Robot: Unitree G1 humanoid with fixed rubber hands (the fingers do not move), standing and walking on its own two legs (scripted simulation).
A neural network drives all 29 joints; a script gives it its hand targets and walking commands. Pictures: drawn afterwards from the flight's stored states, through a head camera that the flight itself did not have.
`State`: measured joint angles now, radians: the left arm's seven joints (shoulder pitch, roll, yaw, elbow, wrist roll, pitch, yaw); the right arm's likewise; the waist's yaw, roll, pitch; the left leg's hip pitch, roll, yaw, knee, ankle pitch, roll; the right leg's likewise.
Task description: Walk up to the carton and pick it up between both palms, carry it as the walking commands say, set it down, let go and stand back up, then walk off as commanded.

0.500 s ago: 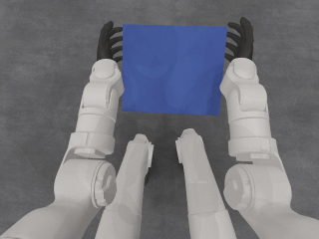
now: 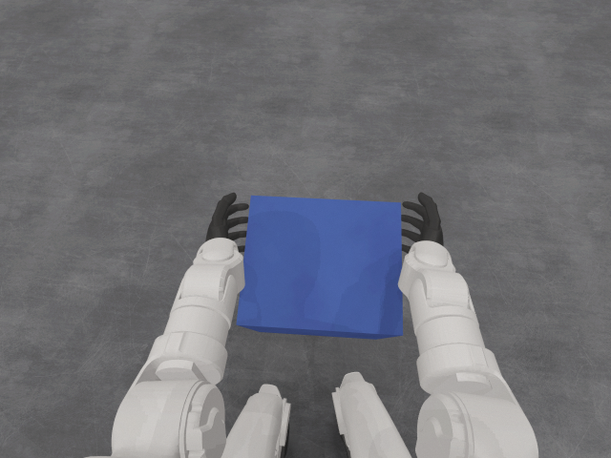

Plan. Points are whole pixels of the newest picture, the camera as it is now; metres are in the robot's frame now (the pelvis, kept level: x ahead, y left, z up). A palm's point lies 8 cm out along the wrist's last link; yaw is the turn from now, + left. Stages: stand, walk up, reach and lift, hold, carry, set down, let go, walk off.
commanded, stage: reach and lift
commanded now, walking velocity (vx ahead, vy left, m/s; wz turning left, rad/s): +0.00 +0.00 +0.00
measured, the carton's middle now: (320, 275) +0.39 -0.03 -0.11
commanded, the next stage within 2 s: none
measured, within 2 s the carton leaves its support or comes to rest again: neither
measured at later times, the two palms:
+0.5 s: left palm (205, 234) +0.39 +0.11 +0.05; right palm (444, 232) +0.37 -0.17 +0.06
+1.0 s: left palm (184, 211) +0.38 +0.11 +0.13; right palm (470, 210) +0.36 -0.17 +0.13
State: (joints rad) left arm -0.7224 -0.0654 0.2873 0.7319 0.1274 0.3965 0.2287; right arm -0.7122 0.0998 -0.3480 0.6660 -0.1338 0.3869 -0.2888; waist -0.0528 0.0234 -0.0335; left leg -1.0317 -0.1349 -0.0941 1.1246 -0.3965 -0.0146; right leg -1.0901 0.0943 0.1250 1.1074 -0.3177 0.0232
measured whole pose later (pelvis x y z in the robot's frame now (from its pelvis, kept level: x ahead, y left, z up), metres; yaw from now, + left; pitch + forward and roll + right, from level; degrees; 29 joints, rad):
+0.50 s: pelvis +0.07 +0.00 +0.08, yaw +0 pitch +12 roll +1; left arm -0.38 -0.16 0.27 0.63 0.20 0.39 0.19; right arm -0.36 0.18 -0.30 0.55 -0.20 0.37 -0.24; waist -0.04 0.02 -0.14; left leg -0.57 -0.09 -0.13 0.66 -0.30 0.00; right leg -0.63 0.08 0.12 0.66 -0.23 -0.01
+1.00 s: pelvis +0.07 +0.00 +0.10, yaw +0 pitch -1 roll +0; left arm -0.40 -0.17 0.27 0.60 0.23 0.61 0.18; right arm -0.38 0.19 -0.32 0.50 -0.24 0.61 -0.24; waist -0.05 0.02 -0.13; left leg -0.24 -0.08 -0.14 0.50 -0.25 0.01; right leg -0.29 0.06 0.12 0.49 -0.18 -0.01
